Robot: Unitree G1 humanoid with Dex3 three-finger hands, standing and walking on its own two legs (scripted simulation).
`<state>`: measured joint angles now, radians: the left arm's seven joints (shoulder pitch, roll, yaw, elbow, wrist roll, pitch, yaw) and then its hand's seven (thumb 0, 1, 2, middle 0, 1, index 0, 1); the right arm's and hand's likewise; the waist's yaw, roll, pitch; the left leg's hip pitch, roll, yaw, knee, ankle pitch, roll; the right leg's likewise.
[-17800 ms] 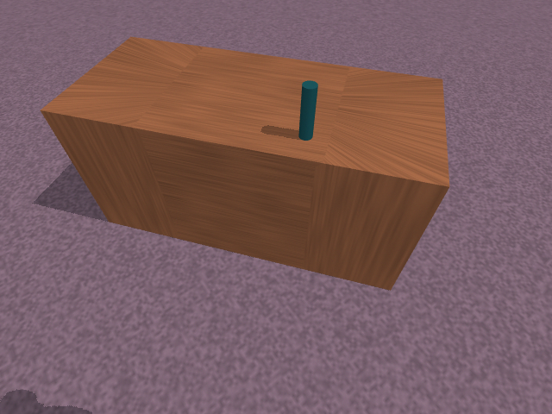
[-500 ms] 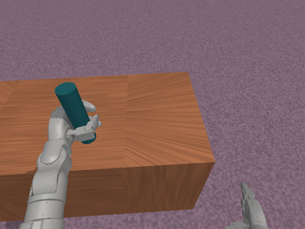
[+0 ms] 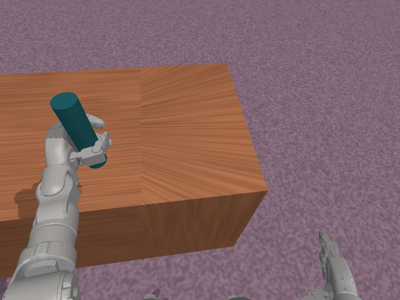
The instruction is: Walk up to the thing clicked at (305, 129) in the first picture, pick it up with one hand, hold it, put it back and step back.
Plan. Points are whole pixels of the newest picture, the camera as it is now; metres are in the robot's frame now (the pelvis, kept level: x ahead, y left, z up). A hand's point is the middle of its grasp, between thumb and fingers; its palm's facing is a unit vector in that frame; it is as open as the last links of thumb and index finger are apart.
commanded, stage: crouch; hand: left
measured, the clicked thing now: (82, 134) +0.42 +0.20 +0.09
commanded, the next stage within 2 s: lower in 0.40 s
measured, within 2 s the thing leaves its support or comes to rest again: rests again in 1.50 s
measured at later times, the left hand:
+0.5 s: hand (101, 143) +0.45 +0.18 +0.02, palm faces +0.10 -0.99 +0.00, open 5.3 cm
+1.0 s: hand (108, 153) +0.46 +0.19 -0.04, palm faces +0.11 -0.99 +0.01, open 5.3 cm
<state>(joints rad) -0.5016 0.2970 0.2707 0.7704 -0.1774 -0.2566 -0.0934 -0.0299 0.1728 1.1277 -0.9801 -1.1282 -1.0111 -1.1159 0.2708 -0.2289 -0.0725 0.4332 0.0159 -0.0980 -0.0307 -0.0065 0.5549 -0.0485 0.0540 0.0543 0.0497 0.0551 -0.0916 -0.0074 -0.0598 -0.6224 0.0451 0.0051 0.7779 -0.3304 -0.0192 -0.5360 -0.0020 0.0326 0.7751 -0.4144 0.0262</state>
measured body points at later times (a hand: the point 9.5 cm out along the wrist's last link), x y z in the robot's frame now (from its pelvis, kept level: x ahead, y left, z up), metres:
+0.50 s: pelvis +0.00 +0.01 -0.02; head +0.09 +0.03 +0.42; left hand +0.44 +0.24 +0.03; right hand +0.15 -0.26 -0.05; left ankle +0.03 +0.13 -0.71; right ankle -0.02 -0.14 -0.71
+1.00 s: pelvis -0.01 +0.01 -0.05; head +0.11 +0.05 +0.38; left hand +0.45 +0.24 -0.03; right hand +0.15 -0.25 -0.06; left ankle +0.03 +0.13 -0.71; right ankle -0.02 -0.14 -0.71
